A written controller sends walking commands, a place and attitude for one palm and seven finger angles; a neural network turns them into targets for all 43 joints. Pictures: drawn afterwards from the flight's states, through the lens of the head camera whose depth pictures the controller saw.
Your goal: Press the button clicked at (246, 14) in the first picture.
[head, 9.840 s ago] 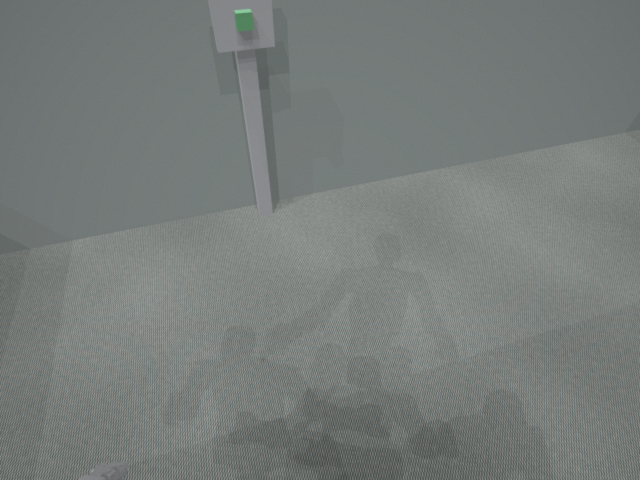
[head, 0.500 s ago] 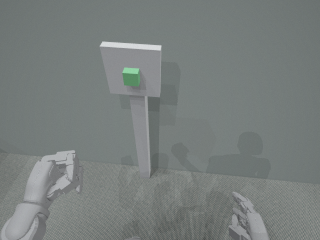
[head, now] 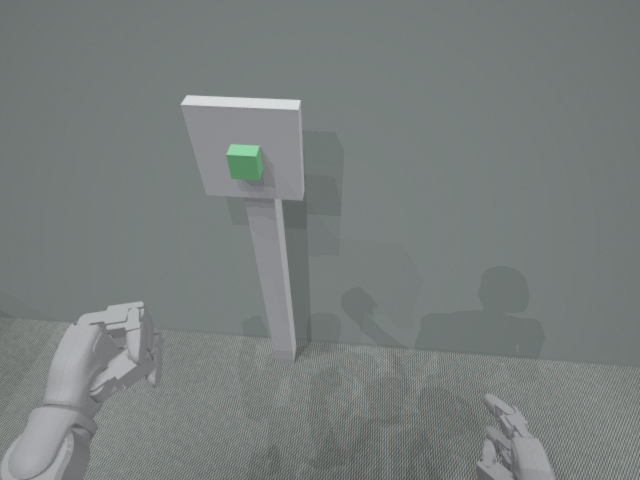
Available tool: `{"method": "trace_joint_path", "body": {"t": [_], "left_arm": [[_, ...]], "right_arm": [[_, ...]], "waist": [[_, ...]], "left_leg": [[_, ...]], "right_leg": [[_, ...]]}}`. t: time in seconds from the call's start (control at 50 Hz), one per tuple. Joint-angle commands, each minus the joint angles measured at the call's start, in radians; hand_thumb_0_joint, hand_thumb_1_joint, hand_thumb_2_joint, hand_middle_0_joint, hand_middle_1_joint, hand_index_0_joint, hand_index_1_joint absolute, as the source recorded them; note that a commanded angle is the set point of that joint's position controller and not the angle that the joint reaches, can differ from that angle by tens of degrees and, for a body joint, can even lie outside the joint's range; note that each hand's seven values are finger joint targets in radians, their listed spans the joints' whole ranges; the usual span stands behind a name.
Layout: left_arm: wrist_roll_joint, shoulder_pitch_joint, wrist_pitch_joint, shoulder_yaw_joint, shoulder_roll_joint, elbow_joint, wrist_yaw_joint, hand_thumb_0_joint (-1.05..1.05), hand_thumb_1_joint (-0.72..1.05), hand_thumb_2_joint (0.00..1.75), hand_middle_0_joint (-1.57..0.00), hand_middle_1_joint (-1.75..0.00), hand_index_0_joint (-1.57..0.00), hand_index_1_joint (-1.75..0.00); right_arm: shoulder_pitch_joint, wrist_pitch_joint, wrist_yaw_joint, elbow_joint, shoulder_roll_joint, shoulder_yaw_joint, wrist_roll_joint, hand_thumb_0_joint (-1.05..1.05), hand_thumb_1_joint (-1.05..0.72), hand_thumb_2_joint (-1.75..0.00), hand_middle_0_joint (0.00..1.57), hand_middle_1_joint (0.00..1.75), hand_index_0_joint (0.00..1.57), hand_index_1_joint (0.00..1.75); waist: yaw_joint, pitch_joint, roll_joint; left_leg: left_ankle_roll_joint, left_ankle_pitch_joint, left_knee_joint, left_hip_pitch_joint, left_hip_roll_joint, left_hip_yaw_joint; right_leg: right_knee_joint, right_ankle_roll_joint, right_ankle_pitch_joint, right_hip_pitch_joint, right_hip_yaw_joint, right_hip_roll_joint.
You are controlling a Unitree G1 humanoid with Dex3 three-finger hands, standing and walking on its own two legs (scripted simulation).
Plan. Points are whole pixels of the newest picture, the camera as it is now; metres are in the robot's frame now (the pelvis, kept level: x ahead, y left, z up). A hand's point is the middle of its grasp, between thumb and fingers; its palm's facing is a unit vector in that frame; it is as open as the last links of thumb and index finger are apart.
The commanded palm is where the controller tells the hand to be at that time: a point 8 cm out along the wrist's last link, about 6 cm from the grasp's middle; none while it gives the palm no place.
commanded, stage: aim a knuckle at the button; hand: left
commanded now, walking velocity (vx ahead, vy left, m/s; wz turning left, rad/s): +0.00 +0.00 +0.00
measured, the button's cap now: (245, 161) +0.57 +0.16 +0.10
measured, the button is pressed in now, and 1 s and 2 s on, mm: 0 0 0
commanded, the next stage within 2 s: press the button with the knuckle in 2.00 s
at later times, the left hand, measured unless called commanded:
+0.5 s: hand (201, 297) +0.31 +0.17 +0.08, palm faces -0.04 -1.00 -0.03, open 3.1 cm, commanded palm +0.29 +0.23 +0.08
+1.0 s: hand (236, 245) +0.41 +0.15 +0.07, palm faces -0.04 -1.00 -0.02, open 3.1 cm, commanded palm +0.39 +0.21 +0.07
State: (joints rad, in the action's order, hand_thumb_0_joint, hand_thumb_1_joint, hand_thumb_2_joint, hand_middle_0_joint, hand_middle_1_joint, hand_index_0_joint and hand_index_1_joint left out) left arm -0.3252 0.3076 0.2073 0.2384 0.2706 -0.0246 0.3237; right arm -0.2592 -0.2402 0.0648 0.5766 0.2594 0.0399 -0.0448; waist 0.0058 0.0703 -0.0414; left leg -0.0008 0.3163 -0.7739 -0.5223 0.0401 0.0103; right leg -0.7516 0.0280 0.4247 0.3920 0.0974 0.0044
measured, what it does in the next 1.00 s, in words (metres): stands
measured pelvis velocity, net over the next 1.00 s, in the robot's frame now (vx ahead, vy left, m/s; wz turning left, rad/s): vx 0.02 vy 0.00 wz -0.03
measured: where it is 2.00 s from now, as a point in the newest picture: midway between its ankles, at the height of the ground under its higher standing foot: outside the picture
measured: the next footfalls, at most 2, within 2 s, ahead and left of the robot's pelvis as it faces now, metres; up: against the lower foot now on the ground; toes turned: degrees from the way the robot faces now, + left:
none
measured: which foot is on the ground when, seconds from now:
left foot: down 0.00-1.00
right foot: down 0.00-1.00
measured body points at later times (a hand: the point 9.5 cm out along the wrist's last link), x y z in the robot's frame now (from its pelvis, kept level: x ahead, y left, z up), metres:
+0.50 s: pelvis +0.01 -0.01 +0.00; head +0.03 -0.02 +0.45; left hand +0.31 +0.22 +0.09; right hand +0.16 -0.25 -0.09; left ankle +0.05 +0.12 -0.71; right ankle -0.02 -0.10 -0.71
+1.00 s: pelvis +0.02 +0.00 -0.01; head +0.06 -0.01 +0.44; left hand +0.40 +0.20 +0.08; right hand +0.12 -0.26 -0.12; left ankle +0.05 +0.12 -0.71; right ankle -0.02 -0.10 -0.71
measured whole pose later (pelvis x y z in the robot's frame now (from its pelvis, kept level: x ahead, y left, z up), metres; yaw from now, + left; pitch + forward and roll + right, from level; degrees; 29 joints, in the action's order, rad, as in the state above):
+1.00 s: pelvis +0.02 +0.00 -0.01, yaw -2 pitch +9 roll +0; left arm -0.20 -0.38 0.29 0.21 0.26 0.63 0.19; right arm -0.28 -0.06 0.03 0.64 0.25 0.02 -0.03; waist -0.05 0.08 -0.02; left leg -0.01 0.34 -0.79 -0.61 0.04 0.05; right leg -0.80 0.03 0.45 0.51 0.06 0.00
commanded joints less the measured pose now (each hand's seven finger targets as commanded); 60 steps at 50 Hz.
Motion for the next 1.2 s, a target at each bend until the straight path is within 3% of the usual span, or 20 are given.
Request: {"method": "trace_joint_path", "body": {"t": [0.0, 0.04, 0.1, 0.18, 0.3, 0.34, 0.48, 0.5, 0.54, 0.58, 0.66, 0.7, 0.74, 0.8, 0.84, 0.9, 0.94, 1.02, 1.1, 1.18], "left_arm": [[-0.019, -0.128, 0.068, 0.088, 0.170, -0.212, 0.000, 0.00, 0.90, 0.90, -1.30, -1.50, -1.30, -1.50], [-0.023, -0.124, 0.063, 0.095, 0.177, -0.192, 0.005, 0.00, 0.90, 0.90, -1.30, -1.50, -1.30, -1.50], [-0.024, -0.181, 0.069, 0.066, 0.152, -0.193, 0.009, 0.00, 0.90, 0.90, -1.30, -1.50, -1.30, -1.50], [-0.004, -0.335, 0.074, 0.022, 0.139, -0.144, -0.006, 0.00, 0.90, 0.90, -1.30, -1.50, -1.30, -1.50], [0.032, -0.409, 0.065, 0.017, 0.147, -0.066, -0.043, 0.00, 0.90, 0.90, -1.30, -1.50, -1.30, -1.50], [0.038, -0.421, 0.059, 0.031, 0.158, -0.010, -0.059, 0.00, 0.90, 0.90, -1.30, -1.50, -1.30, -1.50], [0.049, -0.523, 0.073, 0.049, 0.159, 0.078, -0.084, 0.00, 0.90, 0.90, -1.30, -1.50, -1.30, -1.50], [0.053, -0.557, 0.081, 0.035, 0.153, 0.076, -0.085, 0.00, 0.90, 0.90, -1.30, -1.50, -1.30, -1.50], [0.053, -0.576, 0.088, 0.015, 0.133, 0.107, -0.086, 0.00, 0.90, 0.90, -1.30, -1.50, -1.30, -1.50], [0.061, -0.605, 0.092, 0.020, 0.144, 0.139, -0.087, 0.00, 0.90, 0.90, -1.30, -1.50, -1.30, -1.50], [0.077, -0.741, 0.103, 0.005, 0.146, 0.206, -0.103, 0.00, 0.90, 0.90, -1.30, -1.50, -1.30, -1.50], [0.087, -0.803, 0.113, 0.015, 0.160, 0.230, -0.115, 0.00, 0.90, 0.90, -1.30, -1.50, -1.30, -1.50], [0.092, -0.869, 0.122, 0.010, 0.164, 0.261, -0.126, 0.00, 0.90, 0.90, -1.30, -1.50, -1.30, -1.50], [0.103, -0.917, 0.136, 0.016, 0.168, 0.322, -0.133, 0.00, 0.90, 0.90, -1.30, -1.50, -1.30, -1.50], [0.107, -0.937, 0.141, 0.023, 0.178, 0.381, -0.135, 0.00, 0.90, 0.90, -1.30, -1.50, -1.30, -1.50], [0.110, -0.970, 0.145, 0.014, 0.158, 0.427, -0.139, 0.00, 0.90, 0.90, -1.30, -1.50, -1.30, -1.50], [0.121, -1.003, 0.146, 0.014, 0.167, 0.484, -0.145, 0.00, 0.90, 0.90, -1.30, -1.50, -1.30, -1.50], [0.132, -1.097, 0.163, 0.033, 0.185, 0.538, -0.161, 0.00, 0.90, 0.90, -1.30, -1.50, -1.30, -1.50], [0.149, -1.225, 0.203, -0.009, 0.147, 0.569, -0.181, 0.00, 0.90, 0.90, -1.30, -1.50, -1.30, -1.50], [0.172, -1.342, 0.218, 0.005, 0.164, 0.714, -0.206, 0.00, 0.90, 0.90, -1.30, -1.50, -1.30, -1.50]], "right_arm": [[0.091, -0.063, 0.011, -0.159, 0.112, -0.050, -0.004, 0.00, -0.90, -0.90, 0.20, 0.30, 0.20, 0.30], [0.088, -0.060, 0.013, -0.156, 0.115, -0.050, -0.002, 0.00, -0.90, -0.90, 0.20, 0.30, 0.20, 0.30], [0.089, -0.060, 0.015, -0.150, 0.114, -0.046, -0.005, 0.00, -0.90, -0.90, 0.20, 0.30, 0.20, 0.30], [0.084, -0.059, 0.025, -0.132, 0.118, -0.047, -0.005, 0.00, -0.90, -0.90, 0.20, 0.30, 0.20, 0.30], [0.079, -0.047, 0.022, -0.120, 0.116, -0.048, 0.000, 0.00, -0.90, -0.90, 0.20, 0.30, 0.20, 0.30], [0.078, -0.032, 0.018, -0.119, 0.117, -0.048, 0.002, 0.00, -0.90, -0.90, 0.20, 0.30, 0.20, 0.30], [0.072, 0.014, 0.003, -0.118, 0.112, -0.054, 0.002, 0.00, -0.90, -0.90, 0.20, 0.30, 0.20, 0.30], [0.069, 0.018, 0.002, -0.114, 0.113, -0.056, 0.002, 0.00, -0.90, -0.90, 0.20, 0.30, 0.20, 0.30], [0.054, 0.025, -0.002, -0.111, 0.118, -0.060, 0.002, 0.00, -0.90, -0.90, 0.20, 0.30, 0.20, 0.30], [0.046, 0.037, -0.004, -0.102, 0.121, -0.064, 0.001, 0.00, -0.90, -0.90, 0.20, 0.30, 0.20, 0.30], [0.031, 0.061, -0.005, -0.083, 0.126, -0.066, 0.002, 0.00, -0.90, -0.90, 0.20, 0.30, 0.20, 0.30], [0.024, 0.073, -0.004, -0.075, 0.125, -0.068, 0.004, 0.00, -0.90, -0.90, 0.20, 0.30, 0.20, 0.30], [0.011, 0.084, -0.005, -0.066, 0.129, -0.067, 0.008, 0.00, -0.90, -0.90, 0.20, 0.30, 0.20, 0.30], [0.001, 0.102, -0.008, -0.059, 0.126, -0.070, 0.008, 0.00, -0.90, -0.90, 0.20, 0.30, 0.20, 0.30], [-0.016, 0.113, -0.014, -0.054, 0.131, -0.071, 0.011, 0.00, -0.90, -0.90, 0.20, 0.30, 0.20, 0.30], [-0.028, 0.131, -0.022, -0.056, 0.129, -0.076, 0.010, 0.00, -0.90, -0.90, 0.20, 0.30, 0.20, 0.30], [-0.044, 0.146, -0.026, -0.050, 0.134, -0.075, 0.013, 0.00, -0.90, -0.90, 0.20, 0.30, 0.20, 0.30], [-0.065, 0.168, -0.031, -0.044, 0.134, -0.080, 0.015, 0.00, -0.90, -0.90, 0.20, 0.30, 0.20, 0.30], [-0.087, 0.180, -0.038, -0.026, 0.130, -0.083, 0.019, 0.00, -0.90, -0.90, 0.20, 0.30, 0.20, 0.30], [-0.115, 0.196, -0.042, 0.006, 0.137, -0.086, 0.024, 0.00, -0.90, -0.90, 0.20, 0.30, 0.20, 0.30]], "waist": [[0.001, 0.109, -0.024], [-0.001, 0.109, 0.046], [-0.012, 0.095, 0.001], [-0.037, 0.084, 0.024], [-0.019, 0.161, 0.006], [-0.011, 0.157, 0.060], [-0.004, 0.212, 0.016], [-0.011, 0.219, -0.007], [-0.025, 0.219, 0.066], [-0.026, 0.219, 0.029], [-0.047, 0.213, 0.048], [-0.046, 0.244, 0.005], [-0.056, 0.263, 0.042], [-0.055, 0.288, 0.002], [-0.053, 0.297, 0.047], [-0.053, 0.313, 0.019], [-0.063, 0.290, 0.059], [-0.064, 0.318, 0.018], [-0.091, 0.353, -0.002], [-0.115, 0.328, 0.011]], "left_leg": [[0.033, -0.094, 0.096, 0.157, -0.041, -0.030], [0.035, -0.108, 0.088, 0.145, -0.041, -0.032], [0.034, -0.105, 0.089, 0.157, -0.042, -0.029], [0.037, -0.055, 0.087, 0.158, -0.040, -0.037], [0.035, -0.111, 0.089, 0.182, -0.042, -0.030], [0.036, -0.127, 0.092, 0.167, -0.039, -0.030], [0.032, -0.208, 0.083, 0.184, -0.042, -0.006], [0.031, -0.221, 0.080, 0.198, -0.041, -0.003], [0.035, -0.236, 0.071, 0.190, -0.038, -0.007], [0.032, -0.235, 0.068, 0.187, -0.040, -0.002], [0.034, -0.207, 0.062, 0.178, -0.039, -0.006], [0.032, -0.204, 0.059, 0.192, -0.039, -0.006], [0.037, -0.214, 0.049, 0.187, -0.037, -0.010], [0.032, -0.238, 0.043, 0.195, -0.038, -0.005], [0.034, -0.243, 0.036, 0.177, -0.036, -0.011], [0.032, -0.260, 0.029, 0.182, -0.037, -0.004], [0.034, -0.248, 0.024, 0.150, -0.035, -0.010], [0.031, -0.238, 0.012, 0.144, -0.037, -0.007], [0.028, -0.239, -0.002, 0.176, -0.029, -0.018], [0.029, -0.194, -0.021, 0.133, -0.029, -0.021]], "right_leg": [[0.170, -0.024, -0.170, 0.055, -0.076, 0.008], [0.173, -0.030, -0.187, 0.041, -0.085, 0.009], [0.169, -0.032, -0.197, 0.063, -0.080, 0.006], [0.172, -0.032, -0.119, 0.110, -0.083, 0.007], [0.146, -0.028, -0.205, 0.072, -0.078, 0.001], [0.139, -0.028, -0.222, 0.060, -0.075, 0.007], [0.116, -0.028, -0.364, 0.018, -0.081, 0.001], [0.110, -0.026, -0.378, 0.027, -0.078, 0.003], [0.107, -0.031, -0.408, 0.025, -0.076, 0.008], [0.102, -0.031, -0.418, 0.037, -0.080, 0.005], [0.100, -0.031, -0.377, 0.072, -0.080, 0.007], [0.093, -0.026, -0.362, 0.078, -0.080, 0.007], [0.088, -0.027, -0.372, 0.075, -0.082, 0.011], [0.076, -0.024, -0.405, 0.073, -0.082, 0.009], [0.069, -0.024, -0.414, 0.066, -0.080, 0.015], [0.061, -0.024, -0.442, 0.078, -0.080, 0.014], [0.057, -0.024, -0.428, 0.092, -0.077, 0.019], [0.045, -0.021, -0.413, 0.112, -0.082, 0.019], [0.028, -0.018, -0.378, 0.171, -0.074, 0.027], [0.020, -0.020, -0.326, 0.232, -0.075, 0.030]]}}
